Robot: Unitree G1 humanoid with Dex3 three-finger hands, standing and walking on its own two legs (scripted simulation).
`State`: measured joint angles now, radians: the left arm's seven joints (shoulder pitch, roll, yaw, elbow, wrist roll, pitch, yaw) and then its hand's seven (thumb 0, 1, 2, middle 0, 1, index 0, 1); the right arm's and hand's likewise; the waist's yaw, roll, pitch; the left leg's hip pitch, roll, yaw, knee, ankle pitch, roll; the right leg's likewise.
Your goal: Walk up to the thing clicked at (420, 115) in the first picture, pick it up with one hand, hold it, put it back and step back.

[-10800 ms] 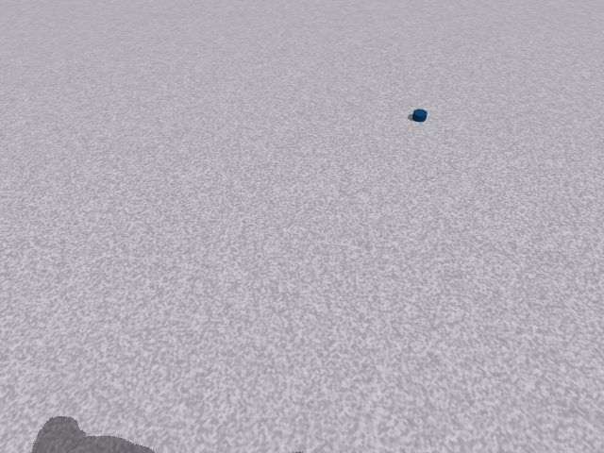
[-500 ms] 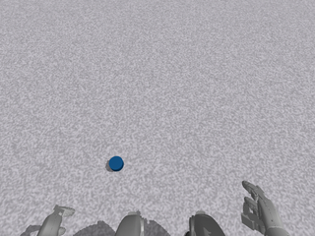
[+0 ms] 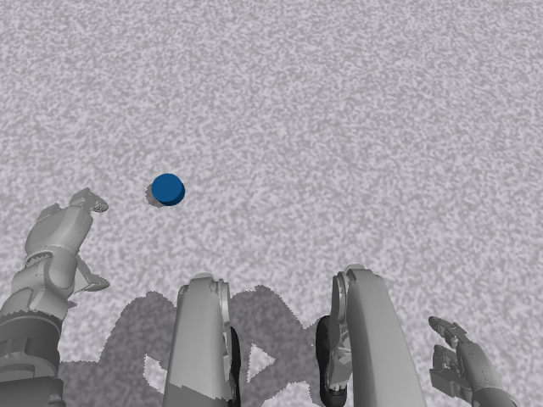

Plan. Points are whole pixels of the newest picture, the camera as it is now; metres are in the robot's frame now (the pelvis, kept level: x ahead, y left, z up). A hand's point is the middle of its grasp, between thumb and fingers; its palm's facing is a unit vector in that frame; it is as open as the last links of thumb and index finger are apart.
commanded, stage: rise first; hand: left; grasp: from above
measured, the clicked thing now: (168, 189) +0.56 +0.29 -0.46
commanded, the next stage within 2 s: none
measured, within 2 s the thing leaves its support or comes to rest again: neither
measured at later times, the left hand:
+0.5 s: hand (118, 211) +0.45 +0.32 -0.26, palm faces -0.48 -0.03 -0.88, open 14.1 cm
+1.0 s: hand (134, 199) +0.49 +0.32 -0.31, palm faces -0.48 -0.04 -0.88, open 14.0 cm
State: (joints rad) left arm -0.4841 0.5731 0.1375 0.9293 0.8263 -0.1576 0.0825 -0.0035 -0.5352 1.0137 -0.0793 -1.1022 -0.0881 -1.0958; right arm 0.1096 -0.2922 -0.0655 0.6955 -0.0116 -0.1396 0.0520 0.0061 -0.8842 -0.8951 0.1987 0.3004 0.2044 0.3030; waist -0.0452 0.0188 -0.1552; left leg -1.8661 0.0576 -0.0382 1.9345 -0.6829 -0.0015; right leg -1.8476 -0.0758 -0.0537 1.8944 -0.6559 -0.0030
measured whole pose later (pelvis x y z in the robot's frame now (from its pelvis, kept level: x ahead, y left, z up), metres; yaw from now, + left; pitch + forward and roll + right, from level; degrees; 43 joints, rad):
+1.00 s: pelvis -0.01 +0.01 -0.14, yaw -6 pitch +36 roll -10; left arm -1.05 0.95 0.18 1.45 1.32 -0.31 0.29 0.00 -0.52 0.98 -0.08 -1.07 -0.10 -1.05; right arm 0.15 -0.30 0.09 0.70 -0.18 0.01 0.15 0.00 -0.92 -0.91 0.20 0.30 0.21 0.30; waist -0.26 -0.03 0.02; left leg -2.33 0.05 -0.13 2.41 -0.72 0.03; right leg -2.25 -0.06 -0.09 2.28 -0.66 0.03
